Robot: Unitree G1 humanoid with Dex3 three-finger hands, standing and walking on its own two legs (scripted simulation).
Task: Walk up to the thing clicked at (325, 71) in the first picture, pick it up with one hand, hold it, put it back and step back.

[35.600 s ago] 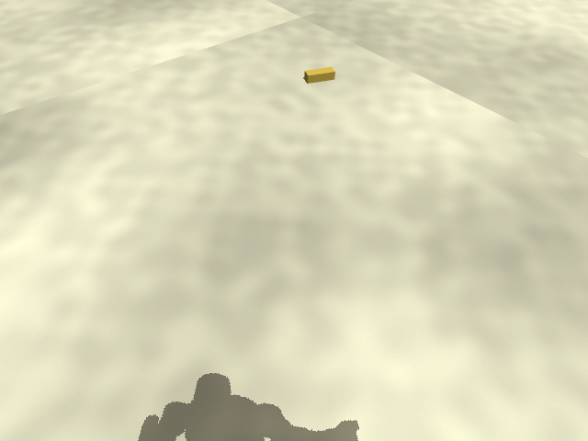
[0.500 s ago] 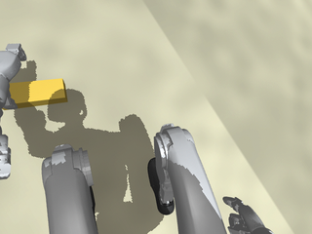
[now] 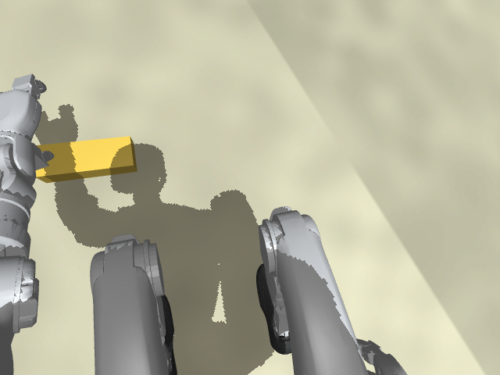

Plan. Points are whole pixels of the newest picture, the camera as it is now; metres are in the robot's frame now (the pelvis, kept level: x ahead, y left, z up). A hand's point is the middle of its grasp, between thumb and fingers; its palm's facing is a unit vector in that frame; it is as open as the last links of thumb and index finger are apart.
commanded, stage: home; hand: left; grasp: from above
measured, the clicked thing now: (88, 159) +0.51 +0.26 -0.34
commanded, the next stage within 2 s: none
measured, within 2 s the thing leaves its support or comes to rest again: rests again in 0.14 s
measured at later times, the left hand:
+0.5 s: hand out of the picture +0.29 +0.23 +0.08, palm faces -0.09 -0.86 -0.51, open 7.4 cm
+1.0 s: hand out of the picture +0.23 +0.20 +0.28, palm faces +0.19 -0.96 -0.21, open 7.4 cm
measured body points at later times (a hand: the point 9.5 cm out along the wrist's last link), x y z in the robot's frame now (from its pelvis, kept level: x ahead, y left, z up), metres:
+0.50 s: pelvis +0.01 -0.01 +0.19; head +0.14 +0.03 +0.61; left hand +0.29 +0.27 +0.12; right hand +0.24 -0.24 +0.09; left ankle +0.07 +0.12 -0.33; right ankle +0.10 -0.15 -0.33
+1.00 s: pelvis +0.07 -0.01 +0.33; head +0.11 +0.01 +0.78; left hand +0.21 +0.25 +0.30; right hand +0.25 -0.23 +0.26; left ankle +0.07 +0.12 -0.33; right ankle +0.10 -0.15 -0.33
